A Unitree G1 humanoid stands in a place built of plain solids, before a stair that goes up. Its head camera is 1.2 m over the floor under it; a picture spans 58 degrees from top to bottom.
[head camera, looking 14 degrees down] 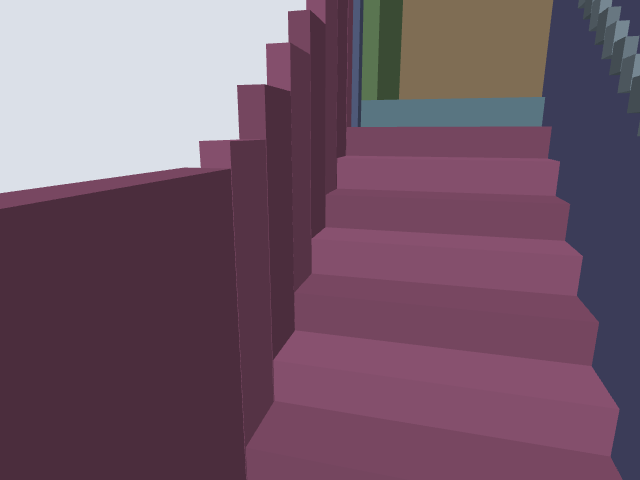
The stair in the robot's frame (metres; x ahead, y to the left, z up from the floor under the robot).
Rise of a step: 0.18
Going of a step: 0.27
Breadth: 1.17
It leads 15 degrees to the right of straight ahead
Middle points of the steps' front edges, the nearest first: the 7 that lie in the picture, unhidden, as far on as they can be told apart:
1.35 -0.38 0.35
1.61 -0.45 0.53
1.87 -0.52 0.70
2.13 -0.59 0.88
2.39 -0.66 1.06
2.65 -0.73 1.23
2.91 -0.80 1.41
